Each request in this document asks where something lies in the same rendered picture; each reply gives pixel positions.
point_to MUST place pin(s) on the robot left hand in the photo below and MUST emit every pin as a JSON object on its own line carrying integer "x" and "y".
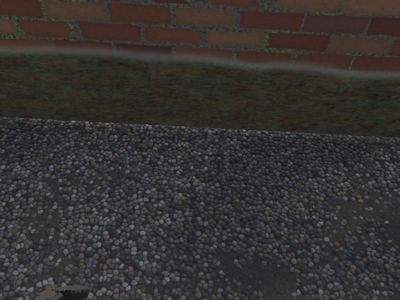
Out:
{"x": 77, "y": 292}

